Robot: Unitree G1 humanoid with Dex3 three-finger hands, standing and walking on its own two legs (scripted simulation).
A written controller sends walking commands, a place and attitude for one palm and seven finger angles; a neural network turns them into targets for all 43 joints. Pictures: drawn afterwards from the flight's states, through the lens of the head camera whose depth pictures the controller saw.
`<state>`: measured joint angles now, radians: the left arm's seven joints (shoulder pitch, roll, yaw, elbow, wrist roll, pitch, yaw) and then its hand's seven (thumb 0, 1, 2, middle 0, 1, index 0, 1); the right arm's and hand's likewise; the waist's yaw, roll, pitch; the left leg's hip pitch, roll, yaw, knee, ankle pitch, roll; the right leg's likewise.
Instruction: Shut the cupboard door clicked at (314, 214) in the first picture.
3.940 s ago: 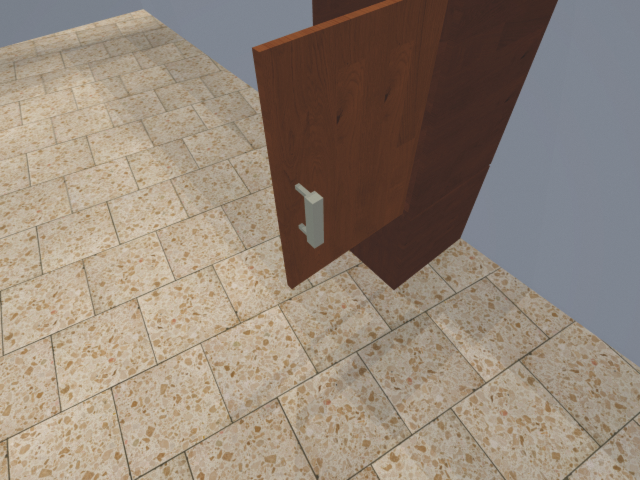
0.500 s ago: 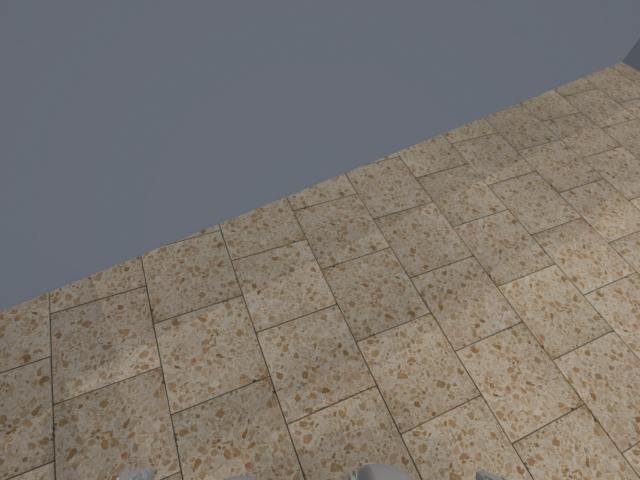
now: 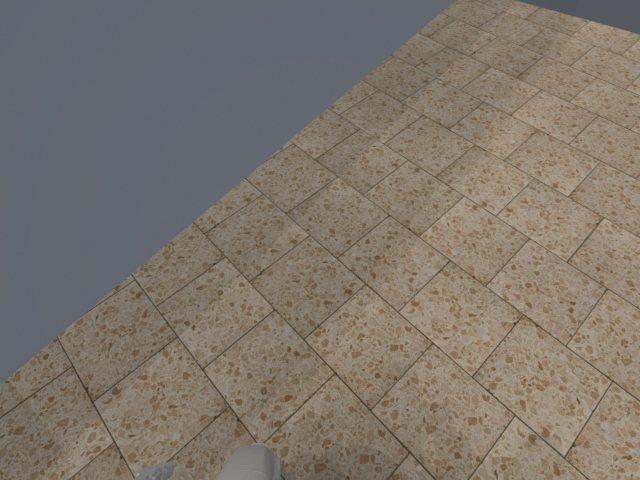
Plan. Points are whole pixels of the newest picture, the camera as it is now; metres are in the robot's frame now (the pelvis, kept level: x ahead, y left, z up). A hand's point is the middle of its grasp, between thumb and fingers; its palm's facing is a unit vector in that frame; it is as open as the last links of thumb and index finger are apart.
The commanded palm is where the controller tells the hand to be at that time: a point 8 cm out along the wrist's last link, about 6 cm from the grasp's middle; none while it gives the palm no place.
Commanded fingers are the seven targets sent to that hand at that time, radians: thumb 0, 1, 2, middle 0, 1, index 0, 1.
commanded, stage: walk around to get in front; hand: left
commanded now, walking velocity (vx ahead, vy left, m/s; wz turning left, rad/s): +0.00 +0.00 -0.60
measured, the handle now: out of the picture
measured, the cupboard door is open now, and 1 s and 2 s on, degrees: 90 90 90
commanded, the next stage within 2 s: walk to a spot facing it in 1.50 s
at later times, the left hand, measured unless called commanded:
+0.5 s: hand (212, 437) +0.19 +0.18 -0.16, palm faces -0.30 -0.92 -0.24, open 7.4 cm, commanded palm none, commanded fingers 0.00 0.90 0.90 -0.20 -0.30 -0.20 -0.30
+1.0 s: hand (289, 352) +0.32 +0.08 -0.18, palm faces -0.52 -0.83 -0.19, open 7.4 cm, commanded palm none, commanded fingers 0.00 0.90 0.90 -0.20 -0.30 -0.20 -0.30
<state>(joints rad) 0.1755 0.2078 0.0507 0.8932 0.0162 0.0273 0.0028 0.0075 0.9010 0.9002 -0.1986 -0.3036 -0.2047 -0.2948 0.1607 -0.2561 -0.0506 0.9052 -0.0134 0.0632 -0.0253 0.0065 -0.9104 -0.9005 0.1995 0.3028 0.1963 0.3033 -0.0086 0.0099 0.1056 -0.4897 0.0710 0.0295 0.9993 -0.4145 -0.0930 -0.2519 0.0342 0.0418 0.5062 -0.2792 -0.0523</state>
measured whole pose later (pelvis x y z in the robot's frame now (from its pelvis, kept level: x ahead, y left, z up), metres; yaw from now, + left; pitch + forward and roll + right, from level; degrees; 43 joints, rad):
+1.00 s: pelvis +0.18 -0.08 -0.01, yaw -35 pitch +1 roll +1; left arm 0.26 0.24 0.08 1.00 0.03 0.01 -0.05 0.01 0.90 0.90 -0.20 -0.30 -0.20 -0.29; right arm 0.22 -0.19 -0.01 0.87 -0.05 -0.06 -0.01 0.00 -0.91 -0.90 0.20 0.30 0.20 0.30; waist 0.01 -0.05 0.04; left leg -0.33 0.08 0.15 0.58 -0.27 -0.01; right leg -0.41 -0.01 0.00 1.19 -0.42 -0.02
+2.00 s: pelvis +0.45 -0.39 +0.00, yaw -35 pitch +2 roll -1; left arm 0.13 0.18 0.05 0.95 0.02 0.02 0.01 0.01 0.91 0.90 -0.20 -0.30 -0.20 -0.29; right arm 0.22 -0.19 -0.03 1.01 -0.03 0.02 -0.01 0.00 -0.92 -0.90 0.20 0.30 0.20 0.30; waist -0.01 0.00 0.07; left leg -0.36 -0.02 0.00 0.50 -0.17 0.04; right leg -0.50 -0.07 -0.01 0.92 -0.38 0.06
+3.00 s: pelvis +0.48 -0.54 +0.00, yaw +3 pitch +1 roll +2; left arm 0.19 0.19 0.02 0.86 0.02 0.01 0.02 0.01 0.90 0.90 -0.20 -0.30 -0.20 -0.29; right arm 0.14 -0.27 -0.08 0.92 -0.02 0.10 0.02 0.01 -0.91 -0.90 0.20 0.30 0.20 0.30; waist -0.03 0.03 0.11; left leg -0.52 0.00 0.01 1.15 -0.46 -0.06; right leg -0.26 -0.10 -0.14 0.56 -0.32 -0.01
